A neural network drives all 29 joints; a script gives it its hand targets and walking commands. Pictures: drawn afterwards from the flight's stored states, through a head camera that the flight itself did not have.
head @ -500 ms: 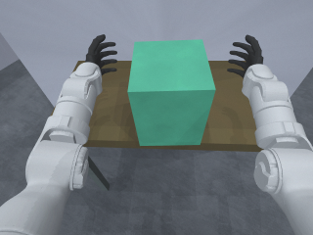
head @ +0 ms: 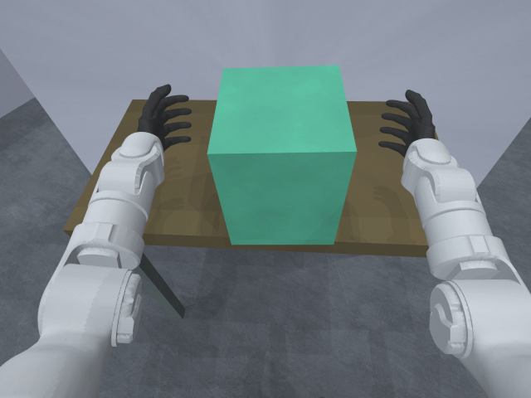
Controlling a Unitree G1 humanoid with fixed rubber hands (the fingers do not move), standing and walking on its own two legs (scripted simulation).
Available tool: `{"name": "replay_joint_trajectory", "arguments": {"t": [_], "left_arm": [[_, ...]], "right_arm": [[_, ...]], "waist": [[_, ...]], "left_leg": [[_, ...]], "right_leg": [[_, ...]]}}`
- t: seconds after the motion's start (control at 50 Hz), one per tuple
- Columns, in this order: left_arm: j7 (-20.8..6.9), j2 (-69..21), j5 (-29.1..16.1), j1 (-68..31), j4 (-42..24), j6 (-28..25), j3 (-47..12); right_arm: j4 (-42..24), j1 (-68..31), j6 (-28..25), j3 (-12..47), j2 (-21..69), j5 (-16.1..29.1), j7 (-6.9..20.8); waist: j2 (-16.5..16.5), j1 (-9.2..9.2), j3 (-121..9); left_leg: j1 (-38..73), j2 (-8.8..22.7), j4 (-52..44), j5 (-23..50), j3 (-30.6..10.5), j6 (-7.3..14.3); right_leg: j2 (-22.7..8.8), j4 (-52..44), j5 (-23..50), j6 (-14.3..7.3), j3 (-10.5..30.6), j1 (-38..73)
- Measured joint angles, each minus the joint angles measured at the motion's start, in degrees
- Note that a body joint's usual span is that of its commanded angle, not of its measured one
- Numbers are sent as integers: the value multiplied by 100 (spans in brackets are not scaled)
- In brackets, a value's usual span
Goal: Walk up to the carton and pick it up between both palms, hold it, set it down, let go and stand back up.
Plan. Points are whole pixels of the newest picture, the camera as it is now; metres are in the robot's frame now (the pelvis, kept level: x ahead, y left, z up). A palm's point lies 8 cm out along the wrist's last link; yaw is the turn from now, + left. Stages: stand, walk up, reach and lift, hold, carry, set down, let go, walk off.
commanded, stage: set down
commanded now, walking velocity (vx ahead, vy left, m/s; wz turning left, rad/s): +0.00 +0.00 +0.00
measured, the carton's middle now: (281, 161) +0.51 -0.03 +0.04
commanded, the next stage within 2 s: none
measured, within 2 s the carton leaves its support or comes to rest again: neither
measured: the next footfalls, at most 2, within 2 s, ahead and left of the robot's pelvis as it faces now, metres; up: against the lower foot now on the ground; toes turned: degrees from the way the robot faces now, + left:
none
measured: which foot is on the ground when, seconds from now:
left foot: down 0.00-1.00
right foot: down 0.00-1.00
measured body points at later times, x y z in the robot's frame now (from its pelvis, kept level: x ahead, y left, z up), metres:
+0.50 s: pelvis -0.01 +0.01 +0.00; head +0.01 +0.00 +0.45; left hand +0.46 +0.15 +0.19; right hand +0.43 -0.21 +0.17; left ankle -0.03 +0.13 -0.75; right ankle +0.06 -0.12 -0.75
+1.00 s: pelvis +0.00 +0.00 +0.00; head +0.02 -0.01 +0.45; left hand +0.44 +0.15 +0.16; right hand +0.42 -0.21 +0.14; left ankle -0.03 +0.13 -0.75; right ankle +0.06 -0.12 -0.75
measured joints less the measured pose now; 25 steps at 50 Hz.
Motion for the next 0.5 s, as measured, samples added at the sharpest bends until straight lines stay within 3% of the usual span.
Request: {"name": "replay_joint_trajectory", "arguments": {"t": [0.18, 0.3, 0.5], "left_arm": [[138, -30, -129, -119, -343, 368, -194], [187, -127, -55, -361, -109, 646, -209], [476, -292, -192, -343, 195, 311, -283]], "right_arm": [[-207, -211, 305, 134, -30, 41, -24], [166, -528, 538, 74, -90, -16, 61], [655, -440, 88, 248, -279, 113, 133]], "waist": [[-4, 42, -188], [-7, 29, -232], [22, 43, -167]], "left_leg": [[-4, -59, 59, -4, -18, 32], [109, -68, 92, -33, -38, 40], [96, -61, 208, -86, -3, 48]], "right_leg": [[-61, 32, 2, 31, -9, 20], [-68, 11, -7, 41, -27, 167], [-61, 128, -47, 38, 10, 139]]}}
